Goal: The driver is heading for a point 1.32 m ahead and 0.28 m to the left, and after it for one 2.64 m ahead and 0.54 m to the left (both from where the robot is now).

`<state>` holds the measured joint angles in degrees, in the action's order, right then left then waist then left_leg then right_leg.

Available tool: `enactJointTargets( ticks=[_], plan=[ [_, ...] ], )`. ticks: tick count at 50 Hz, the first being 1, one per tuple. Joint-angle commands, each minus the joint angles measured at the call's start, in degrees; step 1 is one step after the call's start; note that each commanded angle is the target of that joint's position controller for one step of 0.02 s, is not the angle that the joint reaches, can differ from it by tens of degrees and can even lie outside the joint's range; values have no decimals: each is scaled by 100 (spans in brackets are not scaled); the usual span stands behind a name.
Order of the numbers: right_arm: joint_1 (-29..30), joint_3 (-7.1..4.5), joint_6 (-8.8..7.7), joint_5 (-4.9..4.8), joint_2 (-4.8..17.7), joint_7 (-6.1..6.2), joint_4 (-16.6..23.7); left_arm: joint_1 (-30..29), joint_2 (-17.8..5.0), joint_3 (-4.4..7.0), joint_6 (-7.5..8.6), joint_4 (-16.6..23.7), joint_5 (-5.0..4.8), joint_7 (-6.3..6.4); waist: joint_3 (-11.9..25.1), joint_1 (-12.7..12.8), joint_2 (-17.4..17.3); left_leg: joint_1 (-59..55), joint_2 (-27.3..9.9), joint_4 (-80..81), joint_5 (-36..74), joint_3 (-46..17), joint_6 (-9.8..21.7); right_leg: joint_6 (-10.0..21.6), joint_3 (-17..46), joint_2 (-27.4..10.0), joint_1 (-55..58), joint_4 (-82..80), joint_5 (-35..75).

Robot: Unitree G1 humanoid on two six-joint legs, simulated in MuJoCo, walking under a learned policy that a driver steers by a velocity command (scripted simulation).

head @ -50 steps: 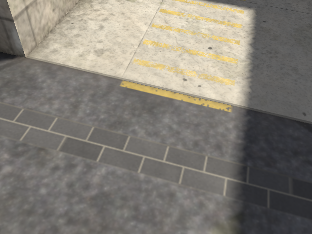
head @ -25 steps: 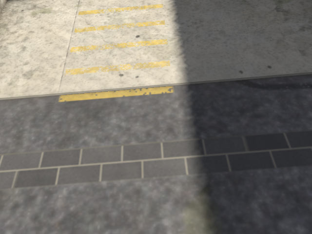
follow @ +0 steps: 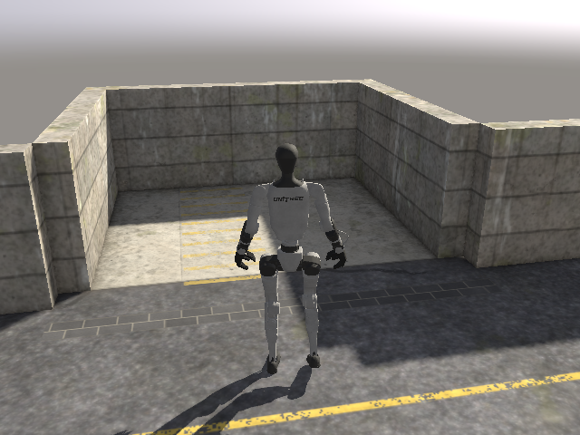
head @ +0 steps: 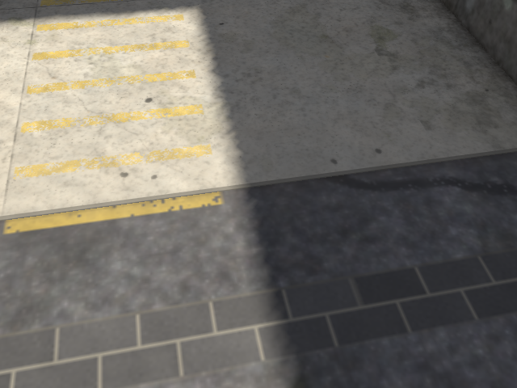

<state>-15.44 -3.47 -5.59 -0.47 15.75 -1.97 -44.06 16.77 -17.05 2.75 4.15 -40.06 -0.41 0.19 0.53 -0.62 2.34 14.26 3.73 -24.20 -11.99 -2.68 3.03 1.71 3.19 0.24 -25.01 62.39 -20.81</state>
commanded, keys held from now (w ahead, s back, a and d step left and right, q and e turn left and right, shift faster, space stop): w+q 0.78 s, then w+e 0.22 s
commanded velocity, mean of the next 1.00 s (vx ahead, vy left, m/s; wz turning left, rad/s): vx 0.49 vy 0.00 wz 0.41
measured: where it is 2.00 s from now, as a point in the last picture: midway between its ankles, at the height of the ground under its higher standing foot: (168, 215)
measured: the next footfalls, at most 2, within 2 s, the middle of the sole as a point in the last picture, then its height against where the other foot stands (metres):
right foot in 0.30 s outside the picture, level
left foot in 0.78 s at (169, 382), level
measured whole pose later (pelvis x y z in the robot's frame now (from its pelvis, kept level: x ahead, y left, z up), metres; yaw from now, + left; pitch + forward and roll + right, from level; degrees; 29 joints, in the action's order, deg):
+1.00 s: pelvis +0.50 +0.14 +0.00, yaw +27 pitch +1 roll +0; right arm -14.8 -2.7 -4.0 0.5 15.3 -1.9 -39.9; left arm 12.6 -18.0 3.0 3.8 -44.2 -1.6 -0.4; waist -3.3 -0.5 2.1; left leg 13.1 4.2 -22.8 -10.4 3.5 5.3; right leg -0.4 2.2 -7.2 -33.9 64.9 -15.4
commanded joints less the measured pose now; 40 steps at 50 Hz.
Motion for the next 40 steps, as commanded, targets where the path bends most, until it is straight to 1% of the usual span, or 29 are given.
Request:
enactJointTargets(
  ticks=[1, 3, 5, 7, 9, 11, 12, 13, 14, 15, 16, 17, 18, 19, 20, 21, 22, 23, 25, 27, 29, 31, 33, 35, 36, 37, 38, 39, 40],
  plan=[
    [-124, -137, 32, -11, 729, 93, 346, -476, -494, 153, 225, 629, 114, -56, -202, -53, -847, -981, -1409, 1373, 116, -2050, 1126, -134, 117, -446, -1573, -487, 461],
    [-185, -173, 60, -62, 866, 175, 308, -739, -327, 82, 228, 719, 126, -61, -218, -71, -848, -682, -1268, 1413, 725, -1665, 1125, -316, -64, -337, -1332, -1266, 741],
    [-295, -214, 97, -87, 988, 237, 255, -1167, -155, 1, 252, 801, 110, -87, -244, -191, -793, -343, -1105, 1345, 1038, -1360, 1008, -429, -134, -188, -861, -2152, 1384],
    [-503, -231, 144, -107, 1043, 267, 193, -1513, -159, -9, 278, 849, 49, -129, -225, -319, -807, -161, -1067, 1245, 1061, -1326, 918, -503, -147, -14, -406, -2752, 1971],
    [-712, -232, 186, -148, 1043, 284, 138, -1719, -271, 32, 295, 900, -8, -153, -204, -358, -813, -232, -1167, 1098, 945, -1535, 843, -490, -45, 73, -119, -3082, 2209],
    [-756, -242, 224, -171, 1046, 303, 129, -1746, -421, 103, 312, 929, -40, -153, -190, -266, -872, -443, -1285, 870, 823, -1821, 709, -390, 82, 66, 136, -3353, 2068],
    [-727, -254, 245, -166, 1056, 308, 140, -1653, -495, 144, 324, 918, -52, -144, -164, -167, -924, -508, -1325, 708, 896, -1920, 645, -308, 82, 53, 347, -3443, 1906],
    [-660, -249, 263, -157, 1016, 309, 166, -1364, -580, 203, 335, 849, -51, -124, -57, 32, -933, -482, -1251, 416, 1134, -1908, 548, -183, 25, 48, 808, -3625, 1837],
    [-614, -211, 264, -124, 895, 296, 215, -849, -737, 299, 343, 737, -14, -80, 256, 315, -887, -332, -977, -220, 1550, -1749, 392, -15, 4, -32, 1630, -3766, 1757],
    [-507, -101, 248, -21, 597, 267, 370, 43, -1031, 397, 341, 656, 68, -19, 1038, 744, -493, 288, -661, -1679, 1016, -1432, 197, 360, 728, -855, 3011, -3617, 1441],
    [-1237, 59, 189, -113, 67, 278, 513, 644, -1508, 505, 251, 480, 154, -19, 1987, 548, 1203, 2075, 118, -3662, -1455, -679, -158, 1206, 3070, -2265, 4884, -3929, 445],
    [-1335, -4, 177, -224, 505, 290, 472, 658, -1093, 423, 212, 426, 80, -68, 1792, 520, 1395, 2893, -215, -4630, -2122, -705, -216, 1348, 4144, -2517, 4659, -4431, -610],
    [-827, -118, 206, -243, 888, 287, 479, 345, -707, 317, 194, 456, 48, -54, 921, 584, 739, 3147, -475, -4935, -1609, -684, -229, 1128, 3304, -2259, 3930, -4537, -637],
    [-477, -128, 237, -177, 892, 287, 537, 50, -551, 260, 170, 454, 67, -51, 446, 501, 343, 3028, -677, -4885, -1170, -500, -260, 987, 2469, -2000, 3245, -4597, 61],
    [-274, -136, 255, -113, 822, 266, 601, -169, -405, 214, 155, 396, 88, -62, 115, 381, 246, 2898, -813, -4655, -906, -463, -282, 933, 1918, -1755, 2679, -4759, 647],
    [-226, -151, 295, -113, 740, 233, 640, -318, -333, 188, 166, 359, 130, -59, -49, 239, 390, 2687, -958, -4488, -732, -449, -286, 878, 1469, -1588, 2274, -4925, 998],
    [-231, -133, 341, -137, 622, 206, 663, -405, -336, 201, 191, 321, 127, -58, -129, 165, 475, 2512, -1017, -4375, -634, -383, -299, 869, 1151, -1501, 2004, -5085, 1208],
    [-187, -106, 383, -138, 498, 187, 694, -432, -352, 218, 226, 267, 99, -62, -177, 128, 447, 2483, -1044, -4268, -567, -324, -323, 910, 905, -1492, 1863, -5204, 1456],
    [33, -71, 425, -90, 400, 169, 823, -434, -503, 277, 275, 148, 68, -57, -281, 93, 283, 2617, -1090, -3872, -307, -302, -390, 1001, 526, -1558, 1782, -5378, 1903],
    [250, -40, 414, -57, 369, 123, 908, -421, -642, 322, 277, 42, 67, -44, -292, 120, 162, 2667, -1117, -3311, 222, -273, -424, 1009, 125, -1554, 1884, -5432, 2226],
    [537, -5, 367, -75, 341, 43, 963, -442, -746, 343, 250, -28, 55, -27, -330, 209, 109, 2482, -1069, -2582, 892, -130, -377, 894, -337, -1433, 1920, -5439, 2391],
    [945, 21, 331, -75, 324, -33, 1079, -319, -859, 367, 213, -120, 17, -7, -406, 356, 39, 2285, -982, -1973, 1282, 82, -302, 786, -657, -1411, 2000, -5423, 2437],
    [1269, 20, 333, -94, 359, -93, 1227, -150, -984, 402, 166, -225, -42, -4, -492, 442, 27, 2229, -935, -1590, 1273, 208, -193, 696, -827, -1503, 2256, -5379, 2457],
    [1469, -10, 348, -91, 443, -139, 1369, -32, -1098, 442, 99, -314, -108, -5, -541, 441, 37, 2215, -841, -1332, 925, 349, -35, 602, -977, -1618, 2628, -5161, 2869],
    [1450, -46, 360, -76, 517, -151, 1417, -20, -1176, 464, 58, -332, -128, 2, -472, 369, 84, 2031, -706, -1243, 641, 486, 74, 543, -1087, -1636, 2775, -4888, 3598],
    [1295, -108, 384, -57, 628, -149, 1428, -11, -1279, 492, 17, -338, -151, 19, -289, 233, 189, 1671, -500, -1218, 320, 670, 197, 479, -1204, -1623, 2888, -4445, 4604],
    [806, -216, 411, -49, 808, -133, 1342, -29, -1345, 507, -35, -333, -175, 35, 40, -81, 222, 964, -244, -1118, 152, 843, 349, 393, -1353, -1545, 2859, -3638, 5452],
    [-150, -397, 447, -74, 1098, -73, 1092, -39, -1244, 459, -66, -307, -177, 59, 536, -592, 108, -410, 21, -851, 415, 894, 560, 220, -1537, -1346, 2356, -2411, 5584],
    [-1019, -543, 501, -96, 1507, 53, 910, 222, -860, 287, -33, -245, 6, 63, 1096, -868, -672, -2272, -799, -779, 547, -440, 908, -5, -1518, -1111, 806, -612, 3368]
  ],
)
